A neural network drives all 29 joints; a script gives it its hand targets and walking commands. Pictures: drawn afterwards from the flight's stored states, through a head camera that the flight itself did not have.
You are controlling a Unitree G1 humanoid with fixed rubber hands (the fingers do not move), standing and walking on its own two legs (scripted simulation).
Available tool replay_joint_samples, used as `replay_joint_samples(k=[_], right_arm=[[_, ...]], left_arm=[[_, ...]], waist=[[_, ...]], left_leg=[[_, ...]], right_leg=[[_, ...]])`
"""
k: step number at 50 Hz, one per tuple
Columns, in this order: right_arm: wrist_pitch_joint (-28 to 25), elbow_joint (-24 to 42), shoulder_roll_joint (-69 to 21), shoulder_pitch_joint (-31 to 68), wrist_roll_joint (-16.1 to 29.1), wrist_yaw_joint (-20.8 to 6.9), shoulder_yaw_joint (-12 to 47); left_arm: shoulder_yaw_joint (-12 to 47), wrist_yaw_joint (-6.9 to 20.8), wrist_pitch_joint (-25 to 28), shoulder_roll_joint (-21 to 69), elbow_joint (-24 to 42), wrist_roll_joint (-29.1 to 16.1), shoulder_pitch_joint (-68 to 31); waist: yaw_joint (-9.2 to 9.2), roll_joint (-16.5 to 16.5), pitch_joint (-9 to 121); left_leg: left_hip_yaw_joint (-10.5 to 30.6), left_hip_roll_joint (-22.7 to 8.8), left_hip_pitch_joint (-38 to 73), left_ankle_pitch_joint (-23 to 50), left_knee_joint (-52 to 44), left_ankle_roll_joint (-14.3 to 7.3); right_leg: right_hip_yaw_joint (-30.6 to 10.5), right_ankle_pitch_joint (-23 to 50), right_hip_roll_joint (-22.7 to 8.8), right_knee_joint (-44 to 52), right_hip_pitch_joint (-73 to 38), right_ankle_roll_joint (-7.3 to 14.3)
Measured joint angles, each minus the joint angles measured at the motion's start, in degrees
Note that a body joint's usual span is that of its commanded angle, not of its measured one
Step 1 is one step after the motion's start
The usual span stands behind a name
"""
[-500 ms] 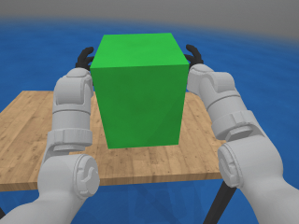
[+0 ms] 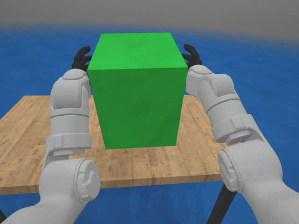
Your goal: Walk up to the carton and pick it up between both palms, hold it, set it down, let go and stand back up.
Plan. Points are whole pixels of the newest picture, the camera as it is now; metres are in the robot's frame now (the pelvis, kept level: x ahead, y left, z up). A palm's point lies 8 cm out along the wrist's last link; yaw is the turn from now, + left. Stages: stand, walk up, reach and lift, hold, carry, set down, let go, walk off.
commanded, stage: hold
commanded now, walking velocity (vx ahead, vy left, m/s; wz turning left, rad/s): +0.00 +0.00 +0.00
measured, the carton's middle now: (138, 89) +0.38 +0.00 +0.27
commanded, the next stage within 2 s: none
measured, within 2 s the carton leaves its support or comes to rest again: neither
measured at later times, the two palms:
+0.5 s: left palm (78, 70) +0.37 +0.14 +0.32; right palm (192, 70) +0.36 -0.13 +0.33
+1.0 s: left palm (81, 78) +0.38 +0.14 +0.31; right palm (192, 74) +0.36 -0.13 +0.32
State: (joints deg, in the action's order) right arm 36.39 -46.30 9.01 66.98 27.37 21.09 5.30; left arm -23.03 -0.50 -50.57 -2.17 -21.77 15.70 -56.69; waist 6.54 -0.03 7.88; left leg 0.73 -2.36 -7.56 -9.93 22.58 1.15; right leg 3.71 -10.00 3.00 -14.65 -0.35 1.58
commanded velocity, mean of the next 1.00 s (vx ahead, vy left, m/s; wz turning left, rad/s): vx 0.00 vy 0.00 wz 0.00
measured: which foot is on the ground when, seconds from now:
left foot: down 0.00-1.00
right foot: down 0.00-1.00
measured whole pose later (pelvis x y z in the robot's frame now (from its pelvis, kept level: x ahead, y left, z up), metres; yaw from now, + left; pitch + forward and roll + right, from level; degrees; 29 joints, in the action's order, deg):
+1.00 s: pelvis -0.01 +0.01 +0.00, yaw +0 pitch -4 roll -2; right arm 36.2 -50.2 9.0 69.4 26.3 20.4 2.2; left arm -24.1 -2.2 -49.4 -2.1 -26.7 15.2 -59.7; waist 6.6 -0.1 8.4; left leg 0.6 -1.8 -10.1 -9.2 22.8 0.5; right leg 3.6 -9.7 2.5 -15.7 2.6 1.1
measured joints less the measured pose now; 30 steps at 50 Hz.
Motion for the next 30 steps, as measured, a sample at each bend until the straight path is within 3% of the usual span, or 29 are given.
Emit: replay_joint_samples(k=[6,20,30], right_arm=[[0.76,-0.87,-0.66,0.34,-1.02,0.18,-1.29],[-0.95,-9.05,-0.29,5.62,-2.33,-1.26,-3.71],[-1.04,-7.98,-0.29,3.83,-2.00,-1.26,-3.56]], left_arm=[[-1.27,0.38,0.13,0.68,-0.48,0.33,0.49],[-1.60,-0.64,1.90,-1.85,-10.54,-0.10,-6.66],[-1.00,-1.46,2.27,-2.04,-11.94,-0.81,-6.90]], waist=[[0.19,-0.10,0.12],[-1.21,0.03,1.50],[-0.86,-0.33,1.20]], left_leg=[[-0.07,0.11,-0.38,0.33,0.10,-0.15],[-0.55,0.25,-2.93,1.23,-0.06,-0.40],[-0.29,0.21,-2.24,0.68,0.17,-0.45]], right_leg=[[-0.04,-0.23,-0.14,-1.15,0.88,0.01],[-0.48,0.13,-0.36,-2.29,4.19,-0.01],[-0.31,0.17,-0.26,-1.35,2.89,-0.12]])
